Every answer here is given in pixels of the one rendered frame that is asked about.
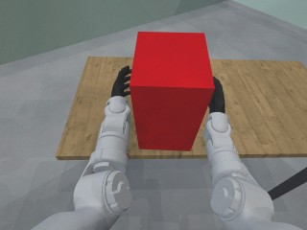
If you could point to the robot right forearm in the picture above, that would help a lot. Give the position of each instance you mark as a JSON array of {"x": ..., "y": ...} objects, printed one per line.
[{"x": 223, "y": 158}]

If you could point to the robot right upper arm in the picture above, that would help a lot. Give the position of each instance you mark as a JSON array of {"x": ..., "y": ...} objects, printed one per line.
[{"x": 243, "y": 206}]

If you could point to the table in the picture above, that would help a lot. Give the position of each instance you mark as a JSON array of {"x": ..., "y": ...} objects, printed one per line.
[{"x": 265, "y": 101}]

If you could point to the robot left upper arm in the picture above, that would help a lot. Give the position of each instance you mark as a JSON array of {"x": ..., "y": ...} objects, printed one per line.
[{"x": 99, "y": 200}]

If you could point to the left robot hand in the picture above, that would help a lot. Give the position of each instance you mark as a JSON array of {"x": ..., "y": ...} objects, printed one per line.
[{"x": 119, "y": 87}]

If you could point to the robot left forearm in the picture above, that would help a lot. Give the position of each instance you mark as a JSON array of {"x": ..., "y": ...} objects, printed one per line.
[{"x": 113, "y": 139}]

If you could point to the right robot hand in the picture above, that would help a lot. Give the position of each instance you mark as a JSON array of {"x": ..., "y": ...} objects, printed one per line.
[{"x": 217, "y": 103}]

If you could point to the carton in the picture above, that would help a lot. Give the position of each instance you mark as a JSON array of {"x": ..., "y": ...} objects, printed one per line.
[{"x": 171, "y": 85}]

